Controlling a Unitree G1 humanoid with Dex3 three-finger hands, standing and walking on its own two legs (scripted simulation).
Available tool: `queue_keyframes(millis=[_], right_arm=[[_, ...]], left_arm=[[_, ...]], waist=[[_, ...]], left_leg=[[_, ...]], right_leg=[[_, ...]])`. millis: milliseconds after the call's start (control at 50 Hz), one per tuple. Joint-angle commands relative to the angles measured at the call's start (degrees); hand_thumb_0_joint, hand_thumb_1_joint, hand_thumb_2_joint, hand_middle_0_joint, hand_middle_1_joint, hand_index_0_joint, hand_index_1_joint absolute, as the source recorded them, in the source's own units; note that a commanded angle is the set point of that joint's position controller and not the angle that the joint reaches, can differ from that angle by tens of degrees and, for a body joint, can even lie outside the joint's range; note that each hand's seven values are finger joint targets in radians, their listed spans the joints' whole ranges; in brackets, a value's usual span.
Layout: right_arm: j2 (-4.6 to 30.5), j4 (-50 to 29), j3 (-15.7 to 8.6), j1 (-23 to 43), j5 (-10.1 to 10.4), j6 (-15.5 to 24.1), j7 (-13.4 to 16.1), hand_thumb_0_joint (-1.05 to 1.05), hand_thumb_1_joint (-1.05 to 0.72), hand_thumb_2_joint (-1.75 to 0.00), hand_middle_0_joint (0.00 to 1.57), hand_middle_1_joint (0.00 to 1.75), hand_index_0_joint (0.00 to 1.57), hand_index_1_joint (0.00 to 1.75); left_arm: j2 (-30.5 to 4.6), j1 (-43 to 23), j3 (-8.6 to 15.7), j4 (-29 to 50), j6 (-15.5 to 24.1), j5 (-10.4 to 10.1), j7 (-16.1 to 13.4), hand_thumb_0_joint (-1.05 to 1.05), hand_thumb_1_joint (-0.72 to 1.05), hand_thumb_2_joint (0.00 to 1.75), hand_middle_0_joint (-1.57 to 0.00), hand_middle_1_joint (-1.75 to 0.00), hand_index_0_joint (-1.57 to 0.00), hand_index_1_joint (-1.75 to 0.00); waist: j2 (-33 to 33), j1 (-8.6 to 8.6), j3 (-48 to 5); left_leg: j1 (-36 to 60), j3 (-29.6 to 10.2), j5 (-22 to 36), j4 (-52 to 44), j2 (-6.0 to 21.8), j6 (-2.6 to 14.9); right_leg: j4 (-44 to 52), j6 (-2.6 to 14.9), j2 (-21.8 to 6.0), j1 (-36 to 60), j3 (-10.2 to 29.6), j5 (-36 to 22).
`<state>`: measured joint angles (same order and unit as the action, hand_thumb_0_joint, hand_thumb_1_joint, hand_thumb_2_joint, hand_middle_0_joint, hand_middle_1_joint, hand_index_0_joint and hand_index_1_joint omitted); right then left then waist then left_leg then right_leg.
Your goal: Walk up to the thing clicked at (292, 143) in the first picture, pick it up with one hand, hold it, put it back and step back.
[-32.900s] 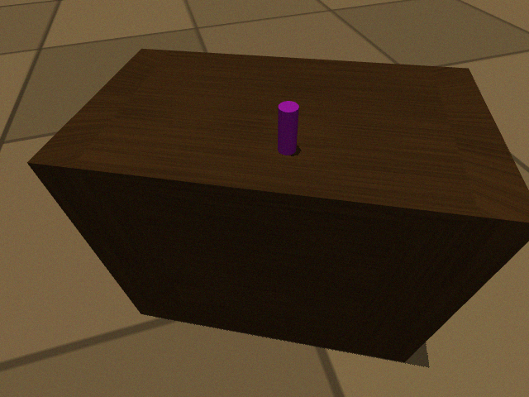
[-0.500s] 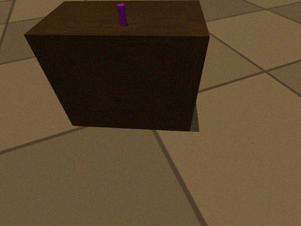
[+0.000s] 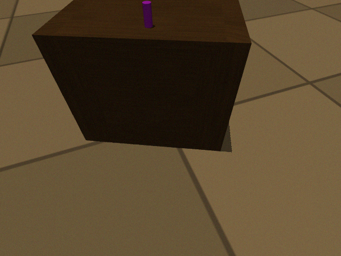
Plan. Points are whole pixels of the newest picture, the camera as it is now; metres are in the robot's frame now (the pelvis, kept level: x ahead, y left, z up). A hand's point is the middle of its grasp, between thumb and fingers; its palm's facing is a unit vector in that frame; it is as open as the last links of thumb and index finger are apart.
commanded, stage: step back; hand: left
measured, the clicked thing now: (147, 14) +1.12 +0.14 +0.09
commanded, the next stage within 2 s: stand in 0.12 s
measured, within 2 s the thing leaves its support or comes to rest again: neither
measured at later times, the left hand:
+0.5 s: hand out of the picture +0.07 +0.25 -0.14, palm faces -0.03 -0.94 -0.33, open 7.4 cm
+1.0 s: hand out of the picture +0.04 +0.25 -0.14, palm faces -0.03 -0.94 -0.34, open 7.4 cm
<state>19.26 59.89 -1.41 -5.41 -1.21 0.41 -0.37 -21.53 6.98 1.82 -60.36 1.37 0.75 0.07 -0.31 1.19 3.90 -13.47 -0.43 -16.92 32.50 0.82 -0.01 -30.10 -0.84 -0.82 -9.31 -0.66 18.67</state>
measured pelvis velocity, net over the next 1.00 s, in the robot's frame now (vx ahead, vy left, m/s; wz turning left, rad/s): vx -0.02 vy -0.01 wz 0.00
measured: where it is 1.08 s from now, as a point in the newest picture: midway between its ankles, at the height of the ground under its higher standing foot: outside the picture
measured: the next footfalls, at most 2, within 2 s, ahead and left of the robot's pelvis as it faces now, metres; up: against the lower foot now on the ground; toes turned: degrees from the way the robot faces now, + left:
none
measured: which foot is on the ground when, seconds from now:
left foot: down 0.00-1.00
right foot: down 0.00-1.00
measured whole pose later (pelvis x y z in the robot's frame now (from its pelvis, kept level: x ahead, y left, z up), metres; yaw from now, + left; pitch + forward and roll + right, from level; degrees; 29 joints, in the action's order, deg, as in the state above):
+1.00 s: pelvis -0.02 -0.01 +0.02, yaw +0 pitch -2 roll +0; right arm 20.0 66.1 0.4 -6.4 -0.8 0.6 -0.8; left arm -20.2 6.4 0.1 -66.0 0.8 0.7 0.8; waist -0.6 -0.2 2.8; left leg -9.0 -0.6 -7.8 19.0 0.9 -0.7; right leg -18.0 -0.6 -0.6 -5.5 -0.9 10.3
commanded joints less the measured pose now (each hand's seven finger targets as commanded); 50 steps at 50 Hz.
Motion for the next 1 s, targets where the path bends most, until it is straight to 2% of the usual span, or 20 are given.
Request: queue_keyframes(millis=[0,80,100,160,180,240,280,300,420,460,480,560,640,700,840,860,900,920,980], right_arm=[[12.9,-3.2,-3.2,3.1,0.4,1.4,0.8,0.00,-0.90,-0.90,0.20,0.30,0.20,0.30],[12.6,-2.4,-3.1,4.5,0.0,1.4,0.8,0.00,-0.90,-0.90,0.20,0.30,0.20,0.30],[13.0,-1.9,-2.3,3.9,0.7,1.7,0.7,0.00,-0.90,-0.90,0.20,0.30,0.20,0.30],[13.2,-1.0,-2.2,3.6,0.9,2.1,0.8,0.00,-0.90,-0.90,0.20,0.30,0.20,0.30],[13.0,-0.9,-2.1,3.7,1.1,2.1,0.8,0.00,-0.90,-0.90,0.20,0.30,0.20,0.30],[12.5,-0.7,-1.9,5.0,1.1,1.9,0.8,0.00,-0.90,-0.90,0.20,0.30,0.20,0.30],[12.2,-0.3,-1.7,5.3,1.1,1.7,0.8,0.00,-0.90,-0.90,0.20,0.30,0.20,0.30],[12.5,-0.1,-1.7,5.6,1.0,1.8,0.7,0.00,-0.90,-0.90,0.20,0.30,0.20,0.30],[12.3,1.1,-1.4,5.5,0.9,1.5,0.4,0.00,-0.90,-0.90,0.20,0.30,0.20,0.30],[12.4,1.5,-1.3,5.0,0.8,1.5,0.3,0.00,-0.90,-0.90,0.20,0.30,0.20,0.30],[12.8,1.4,-1.5,5.7,0.8,1.7,0.4,0.00,-0.90,-0.90,0.20,0.30,0.20,0.30],[12.6,2.1,-1.2,4.1,0.7,1.8,0.2,0.00,-0.90,-0.90,0.20,0.30,0.20,0.30],[12.8,2.4,-1.2,3.1,0.7,1.7,0.4,0.00,-0.90,-0.90,0.20,0.30,0.20,0.30],[13.0,2.8,-1.0,2.9,0.7,1.6,0.3,0.00,-0.90,-0.90,0.20,0.30,0.20,0.30],[13.0,2.7,-0.8,2.0,0.7,1.6,0.4,0.00,-0.90,-0.90,0.20,0.30,0.20,0.30],[12.6,3.0,-0.6,1.1,0.7,1.6,0.3,0.00,-0.90,-0.90,0.20,0.30,0.20,0.30],[12.8,3.0,-0.5,1.2,0.7,1.5,0.3,0.00,-0.90,-0.90,0.20,0.30,0.20,0.30],[13.0,2.9,-0.5,1.2,0.7,1.5,0.3,0.00,-0.90,-0.90,0.20,0.30,0.20,0.30],[13.0,2.9,-0.4,1.1,0.7,1.6,0.3,0.00,-0.90,-0.90,0.20,0.30,0.20,0.30]], left_arm=[[-12.5,-2.2,2.4,3.4,1.1,-0.2,-1.2,0.00,0.90,0.90,-0.20,-0.30,-0.20,-0.30],[-11.9,-3.9,2.1,3.0,0.9,-0.1,-1.0,0.00,0.90,0.90,-0.20,-0.30,-0.20,-0.30],[-10.0,-3.8,1.1,1.5,0.7,-0.8,-0.8,0.00,0.90,0.90,-0.20,-0.30,-0.20,-0.30],[-10.4,-3.7,1.0,1.0,0.9,-0.7,-0.9,0.00,0.90,0.90,-0.20,-0.30,-0.20,-0.30],[-10.8,-4.2,1.0,0.7,0.8,-0.6,-1.0,0.00,0.90,0.90,-0.20,-0.30,-0.20,-0.30],[-10.9,-4.7,0.9,0.1,1.0,-0.5,-0.9,0.00,0.90,0.90,-0.20,-0.30,-0.20,-0.30],[-11.0,-5.5,0.9,-0.3,0.8,-0.4,-0.7,0.00,0.90,0.90,-0.20,-0.30,-0.20,-0.30],[-10.8,-5.5,0.7,-0.5,0.8,-0.4,-0.7,0.00,0.90,0.90,-0.20,-0.30,-0.20,-0.30],[-10.8,-5.5,0.7,-1.8,0.7,-0.2,-0.5,0.00,0.90,0.90,-0.20,-0.30,-0.20,-0.30],[-10.9,-5.0,0.6,-2.0,0.7,-0.2,-0.3,0.00,0.90,0.90,-0.20,-0.30,-0.20,-0.30],[-10.8,-5.1,0.6,-1.8,0.8,-0.1,-0.3,0.00,0.90,0.90,-0.20,-0.30,-0.20,-0.30],[-10.9,-4.7,0.6,-2.2,1.1,-0.1,-0.2,0.00,0.90,0.90,-0.20,-0.30,-0.20,-0.30],[-11.0,-4.6,0.6,-2.2,1.1,-0.2,-0.3,0.00,0.90,0.90,-0.20,-0.30,-0.20,-0.30],[-11.0,-3.9,0.5,-2.4,0.8,-0.4,-0.1,0.00,0.90,0.90,-0.20,-0.30,-0.20,-0.30],[-10.9,-3.3,0.4,-2.2,0.8,-0.3,-0.2,0.00,0.90,0.90,-0.20,-0.30,-0.20,-0.30],[-11.2,-3.3,0.4,-2.3,0.8,-0.4,-0.2,0.00,0.90,0.90,-0.20,-0.30,-0.20,-0.30],[-11.0,-3.0,0.3,-2.3,0.8,-0.4,-0.2,0.00,0.90,0.90,-0.20,-0.30,-0.20,-0.30],[-11.0,-2.6,0.3,-2.2,0.7,-0.3,-0.2,0.00,0.90,0.90,-0.20,-0.30,-0.20,-0.30],[-11.1,-2.7,0.3,-2.1,0.7,-0.4,-0.1,0.00,0.90,0.90,-0.20,-0.30,-0.20,-0.30]], waist=[[-0.2,-0.28,-6.7],[-0.7,-0.28,-5.9],[-0.5,-0.69,-5.4],[-0.4,-1.01,-8.5],[-0.2,-1.15,-9.1],[0.2,-1.06,-9.1],[0.1,-1.19,-8.1],[-0.6,-1.18,-8.5],[-0.1,-1.17,-4.3],[-0.7,-1.18,-4.1],[-0.4,-1.05,-5.2],[-0.1,-1.45,-5.1],[0.8,-1.50,-6.3],[-0.2,-1.28,-4.3],[0.8,-1.30,-4.8],[1.0,-1.66,-3.8],[0.3,-1.58,-4.0],[0.2,-1.47,-3.8],[0.1,-1.49,-3.9]], left_leg=[[1.9,-4.3,18.9,-5.0,5.9,3.46],[1.6,-5.3,16.1,-8.5,6.5,3.35],[4.1,-7.2,22.5,-10.8,7.3,3.00],[10.0,-5.8,32.0,-9.7,7.4,2.41],[10.6,-5.5,32.4,-9.9,7.4,2.22],[10.9,-4.9,27.5,-11.6,7.0,1.87],[10.8,-4.6,23.8,-13.1,6.8,1.39],[10.6,-4.6,23.6,-13.4,6.8,1.31],[6.8,-5.1,10.5,-17.3,6.2,0.80],[6.6,-5.3,7.8,-18.3,6.1,0.56],[7.7,-5.3,9.8,-17.4,6.5,0.74],[6.5,-5.4,9.3,-17.6,6.4,0.76],[7.2,-5.2,12.8,-16.6,6.6,0.91],[6.1,-5.7,8.5,-17.8,6.4,0.67],[6.0,-5.6,10.7,-16.8,6.4,0.77],[5.5,-5.5,9.3,-17.3,6.2,0.57],[5.4,-5.7,9.7,-17.0,6.4,0.83],[5.2,-5.8,8.6,-17.4,6.3,0.65],[5.3,-5.8,9.2,-17.3,6.5,0.83]], right_leg=[[3.0,3.77,-5.6,3.2,4.2,-19.9],[4.1,3.31,-5.1,3.2,3.7,-16.0],[5.9,2.19,-5.2,2.9,4.4,-18.8],[7.6,1.50,-5.8,4.7,4.1,-25.0],[8.0,1.47,-5.8,5.4,3.9,-25.4],[10.5,1.33,-6.4,6.4,4.1,-24.3],[11.9,1.46,-6.4,5.6,4.3,-20.9],[12.3,1.37,-6.5,6.2,4.3,-21.0],[15.3,1.27,-6.3,4.0,4.8,-10.5],[15.6,1.51,-6.3,2.9,4.9,-8.4],[15.5,1.66,-6.5,3.4,5.0,-10.0],[16.1,1.39,-6.6,3.8,5.2,-10.0],[15.7,1.50,-7.1,4.4,5.3,-12.8],[16.1,1.63,-6.5,2.7,5.2,-8.5],[16.0,1.62,-6.7,2.6,5.2,-9.6],[16.2,1.68,-6.7,1.9,5.4,-8.3],[16.1,1.69,-6.7,2.4,5.4,-9.5],[16.2,1.69,-6.6,2.0,5.0,-7.9],[15.9,1.76,-6.7,2.2,5.4,-9.5]])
